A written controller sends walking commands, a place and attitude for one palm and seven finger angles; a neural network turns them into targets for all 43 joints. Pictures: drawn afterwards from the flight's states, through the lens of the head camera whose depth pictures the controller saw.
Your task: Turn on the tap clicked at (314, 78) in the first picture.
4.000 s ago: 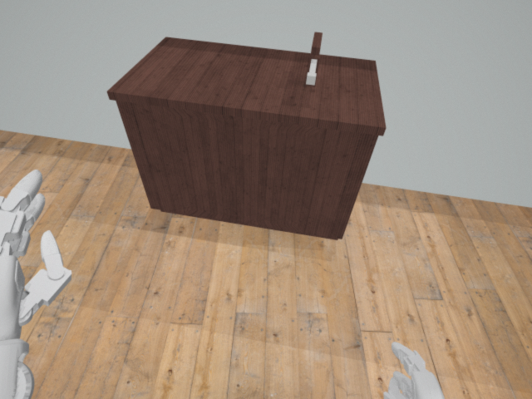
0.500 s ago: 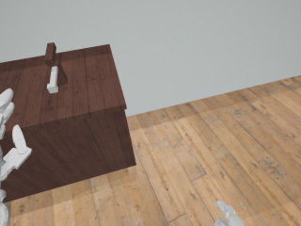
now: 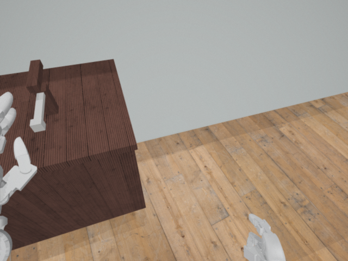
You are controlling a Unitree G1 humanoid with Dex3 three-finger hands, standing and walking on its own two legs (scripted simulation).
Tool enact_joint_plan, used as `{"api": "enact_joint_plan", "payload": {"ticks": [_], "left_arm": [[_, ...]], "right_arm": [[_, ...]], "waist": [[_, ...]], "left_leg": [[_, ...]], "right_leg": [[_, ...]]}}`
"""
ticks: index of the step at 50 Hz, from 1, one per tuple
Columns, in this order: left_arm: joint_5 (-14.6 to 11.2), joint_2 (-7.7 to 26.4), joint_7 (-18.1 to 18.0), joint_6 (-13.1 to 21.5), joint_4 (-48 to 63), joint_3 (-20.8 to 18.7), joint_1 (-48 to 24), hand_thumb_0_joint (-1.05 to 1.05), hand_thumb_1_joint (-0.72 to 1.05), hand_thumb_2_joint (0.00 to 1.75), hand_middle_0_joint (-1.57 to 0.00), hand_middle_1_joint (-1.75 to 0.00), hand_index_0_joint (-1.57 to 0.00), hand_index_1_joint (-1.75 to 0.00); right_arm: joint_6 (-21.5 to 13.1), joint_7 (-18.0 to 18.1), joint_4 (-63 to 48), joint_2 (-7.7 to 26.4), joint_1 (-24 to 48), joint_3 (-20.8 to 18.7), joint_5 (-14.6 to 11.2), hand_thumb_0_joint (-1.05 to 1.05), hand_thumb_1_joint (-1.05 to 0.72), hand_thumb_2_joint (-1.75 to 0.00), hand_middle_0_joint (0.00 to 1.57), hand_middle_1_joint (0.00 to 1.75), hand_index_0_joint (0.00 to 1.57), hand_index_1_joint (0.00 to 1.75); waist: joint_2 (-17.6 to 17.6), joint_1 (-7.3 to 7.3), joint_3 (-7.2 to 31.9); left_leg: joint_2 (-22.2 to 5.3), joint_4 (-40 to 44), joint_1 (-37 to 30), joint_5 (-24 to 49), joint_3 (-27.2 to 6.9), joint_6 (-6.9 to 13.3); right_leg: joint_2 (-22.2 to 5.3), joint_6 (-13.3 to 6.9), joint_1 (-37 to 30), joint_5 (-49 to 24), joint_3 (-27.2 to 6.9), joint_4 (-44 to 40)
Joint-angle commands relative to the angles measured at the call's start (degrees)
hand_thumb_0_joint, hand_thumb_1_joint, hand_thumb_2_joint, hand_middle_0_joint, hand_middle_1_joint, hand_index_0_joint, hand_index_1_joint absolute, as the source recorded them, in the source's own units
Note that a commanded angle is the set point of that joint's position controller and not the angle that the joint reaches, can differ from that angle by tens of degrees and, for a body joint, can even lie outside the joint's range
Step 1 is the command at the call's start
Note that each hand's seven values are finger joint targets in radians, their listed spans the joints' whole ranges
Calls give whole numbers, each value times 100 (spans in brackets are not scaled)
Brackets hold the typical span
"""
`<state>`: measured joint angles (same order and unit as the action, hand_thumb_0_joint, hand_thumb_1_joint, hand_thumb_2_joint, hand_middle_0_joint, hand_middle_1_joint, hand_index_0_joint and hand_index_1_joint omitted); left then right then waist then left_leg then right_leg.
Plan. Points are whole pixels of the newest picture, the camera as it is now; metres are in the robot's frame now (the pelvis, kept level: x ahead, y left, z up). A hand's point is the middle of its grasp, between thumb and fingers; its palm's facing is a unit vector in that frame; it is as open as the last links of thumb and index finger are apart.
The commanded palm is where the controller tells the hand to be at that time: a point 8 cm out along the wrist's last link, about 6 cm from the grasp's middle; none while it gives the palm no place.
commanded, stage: come to a stop and stand still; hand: left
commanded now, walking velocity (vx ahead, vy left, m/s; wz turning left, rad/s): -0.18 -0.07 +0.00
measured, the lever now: (38, 124) +0.44 +0.40 +0.02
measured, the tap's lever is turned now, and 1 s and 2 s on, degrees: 0 0 0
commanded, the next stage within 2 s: look again from close up in 1.02 s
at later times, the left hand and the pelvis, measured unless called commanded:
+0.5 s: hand (42, 186) +0.20 +0.22 +0.17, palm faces +0.39 -0.80 -0.45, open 7.4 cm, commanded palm +0.14 +0.26 +0.18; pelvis -0.01 -0.02 +0.00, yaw +1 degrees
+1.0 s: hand (35, 214) +0.16 +0.21 +0.17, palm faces +0.37 -0.84 -0.40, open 7.4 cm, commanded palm +0.11 +0.26 +0.18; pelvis -0.05 -0.02 +0.00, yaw +0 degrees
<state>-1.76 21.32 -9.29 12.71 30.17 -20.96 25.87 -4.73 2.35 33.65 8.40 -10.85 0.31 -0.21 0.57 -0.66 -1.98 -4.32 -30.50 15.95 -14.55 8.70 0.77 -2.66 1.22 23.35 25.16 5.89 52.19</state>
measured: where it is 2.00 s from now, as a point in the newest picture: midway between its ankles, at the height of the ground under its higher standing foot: outside the picture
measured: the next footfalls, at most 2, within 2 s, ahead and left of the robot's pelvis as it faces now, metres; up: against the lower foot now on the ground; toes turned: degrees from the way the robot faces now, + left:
right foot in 0.12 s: +0.09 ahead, -0.10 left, +0.00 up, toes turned -7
left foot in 0.52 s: +0.02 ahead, +0.11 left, +0.00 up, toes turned +1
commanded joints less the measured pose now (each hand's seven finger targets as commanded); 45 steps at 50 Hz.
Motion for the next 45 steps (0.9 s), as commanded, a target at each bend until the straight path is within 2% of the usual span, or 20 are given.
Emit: {"api": "enact_joint_plan", "payload": {"ticks": [1, 4, 5, 7, 8, 10, 12, 18, 22, 24, 25, 26, 28, 29, 31, 34, 38, 40, 42, 45], "left_arm": [[-55, 908, -46, 200, 1357, -585, 141, 0, 90, 90, -20, -30, -20, -30], [-39, 969, -68, 123, 1064, -700, 35, 0, 90, 90, -20, -30, -20, -30], [-4, 993, -55, 97, 916, -711, -30, 0, 90, 90, -20, -30, -20, -30], [-47, 966, -67, 44, 697, -647, -175, 0, 90, 90, -20, -30, -20, -30], [-61, 946, -52, 10, 614, -606, -124, 0, 90, 90, -20, -30, -20, -30], [2, 1094, -81, 27, 721, -771, -161, 0, 90, 90, -20, -30, -20, -30], [49, 1055, -166, 114, 863, -806, 103, 0, 90, 90, -20, -30, -20, -30], [43, 1022, -214, 117, 1148, -844, 441, 0, 90, 90, -20, -30, -20, -30], [61, 984, -225, 144, 1238, -787, 410, 0, 90, 90, -20, -30, -20, -30], [69, 928, -226, 150, 1261, -671, 271, 0, 90, 90, -20, -30, -20, -30], [59, 955, -208, 179, 1400, -617, 94, 0, 90, 90, -20, -30, -20, -30], [67, 958, -198, 234, 1502, -571, -72, 0, 90, 90, -20, -30, -20, -30], [103, 845, -144, 262, 1030, -465, -177, 0, 90, 90, -20, -30, -20, -30], [149, 790, -116, 243, 934, -349, -450, 0, 90, 90, -20, -30, -20, -30], [192, 772, -72, 297, 935, -197, -892, 0, 90, 90, -20, -30, -20, -30], [133, 592, -28, 193, 790, -19, -789, 0, 90, 90, -20, -30, -20, -30], [115, 768, -49, 128, 821, -169, -862, 0, 90, 90, -20, -30, -20, -30], [105, 844, -51, 77, 774, -294, -797, 0, 90, 90, -20, -30, -20, -30], [-42, 956, -39, -7, 797, -446, -422, 0, 90, 90, -20, -30, -20, -30], [-90, 1073, -97, -3, 924, -647, -270, 0, 90, 90, -20, -30, -20, -30]], "right_arm": [[-291, 76, -789, 904, 181, -209, 17, 0, -90, -90, 20, 30, 20, 30], [-264, 118, -806, 846, 265, -130, -1, 0, -90, -90, 20, 30, 20, 30], [-237, 146, -831, 815, 321, -102, 4, 0, -90, -90, 20, 30, 20, 30], [-235, 133, -823, 689, 157, -99, -37, 0, -90, -90, 20, 30, 20, 30], [-232, 74, -816, 764, 180, -171, -28, 0, -90, -90, 20, 30, 20, 30], [-177, 78, -805, 641, 457, -42, -19, 0, -90, -90, 20, 30, 20, 30], [-73, 148, -781, 599, 514, 16, -3, 0, -90, -90, 20, 30, 20, 30], [138, 227, -956, 760, 529, -124, 17, 0, -90, -90, 20, 30, 20, 30], [144, 206, -955, 856, 352, -194, 35, 0, -90, -90, 20, 30, 20, 30], [131, 211, -910, 899, 222, -239, 36, 0, -90, -90, 20, 30, 20, 30], [113, 241, -917, 965, 214, -290, 28, 0, -90, -90, 20, 30, 20, 30], [73, 269, -983, 1068, 336, -309, 25, 0, -90, -90, 20, 30, 20, 30], [-2, 260, -881, 995, 337, -181, -3, 0, -90, -90, 20, 30, 20, 30], [-38, 252, -874, 965, 412, -179, 13, 0, -90, -90, 20, 30, 20, 30], [-170, 231, -817, 953, 394, -211, 6, 0, -90, -90, 20, 30, 20, 30], [-264, 154, -718, 1043, 247, -220, 11, 0, -90, -90, 20, 30, 20, 30], [-252, 116, -665, 1023, 291, -176, 39, 0, -90, -90, 20, 30, 20, 30], [-203, 97, -687, 956, 343, -163, 43, 0, -90, -90, 20, 30, 20, 30], [-146, 91, -742, 847, 301, -182, 9, 0, -90, -90, 20, 30, 20, 30], [-41, 119, -749, 779, 437, -92, 25, 0, -90, -90, 20, 30, 20, 30]], "waist": [[-1252, -7, 868], [-990, 61, 871], [-640, 45, 863], [800, -49, 988], [1325, 39, 1078], [931, 44, 1109], [702, 40, 1295], [680, 128, 1314], [604, 116, 1251], [356, 24, 1191], [19, 18, 1098], [-621, 97, 854], [-1627, 117, 459], [-1632, 83, 141], [-1231, 101, -13], [-1179, 35, 247], [-991, 27, 578], [-442, -7, 759], [493, 26, 719], [357, 22, 574]], "left_leg": [[-1213, 804, -859, 3221, -873, 499], [-1133, 425, -440, 2453, -626, 194], [-917, 160, 11, 1653, -459, 40], [83, -1024, 429, -323, -174, -345], [315, -1865, 626, -1439, -446, -342], [271, -2687, 984, -1580, -985, -314], [269, -2578, 1056, -1393, -842, -354], [319, -1675, 718, -1075, -648, -277], [300, -554, 244, -759, -595, -171], [317, 380, -422, -131, -542, -117], [37, 779, -669, 22, -687, -54], [-497, 1173, -510, 129, -1264, 166], [-1211, 1816, 332, 0, -1973, 458], [-1304, 2035, 935, -507, -2050, 537], [-1243, 1803, 644, -523, -1834, 551], [-1144, 1502, -45, 241, -1692, 504], [-896, 902, 2, 576, -1399, 271], [-480, 479, 362, -51, -930, 23], [27, -260, 204, -640, -514, -91], [142, -524, 347, -622, -576, -115]], "right_leg": [[194, 71, -409, -634, 165, -1361], [120, 51, -1426, -1570, 81, -2577], [-112, -18, -1854, -2564, -231, -2743], [-1244, -572, -1857, -5080, -1752, -2893], [-1692, -825, -1866, -5561, -2144, -3068], [-1817, -919, -1925, -5800, -1995, -2838], [-1624, -880, -2317, -6108, -1328, -2659], [-1544, -858, -2077, -4811, -1315, -2954], [-1461, -807, -1728, -2994, -1340, -3182], [-1203, -567, -1335, -1848, -1207, -3170], [-983, -423, -1083, -1216, -1083, -2969], [-525, -224, -877, -753, -899, -2650], [80, -22, -836, -242, -332, -1575], [109, -23, -976, -152, -360, -1023], [98, -5, -646, -278, -397, -981], [223, 2, -662, -217, -186, -1672], [204, -74, -1512, -934, -164, -2920], [-190, -270, -1751, -1349, -620, -2891], [-789, -599, -1129, -659, -1592, -3332], [-1155, -856, -982, -383, -1900, -3514]]}}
